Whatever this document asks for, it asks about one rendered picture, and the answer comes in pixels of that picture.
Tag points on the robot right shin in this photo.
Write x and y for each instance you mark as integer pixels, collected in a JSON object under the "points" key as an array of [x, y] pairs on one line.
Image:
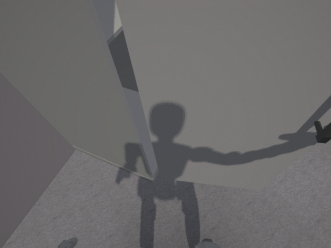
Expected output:
{"points": [[207, 239]]}

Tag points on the robot left hand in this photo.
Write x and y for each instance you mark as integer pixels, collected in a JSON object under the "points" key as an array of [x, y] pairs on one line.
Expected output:
{"points": [[70, 243]]}

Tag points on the fridge door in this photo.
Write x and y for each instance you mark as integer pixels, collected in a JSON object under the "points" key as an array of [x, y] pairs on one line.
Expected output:
{"points": [[230, 89]]}

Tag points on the handle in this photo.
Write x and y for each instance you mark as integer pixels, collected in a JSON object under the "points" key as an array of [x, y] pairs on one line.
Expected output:
{"points": [[323, 135]]}

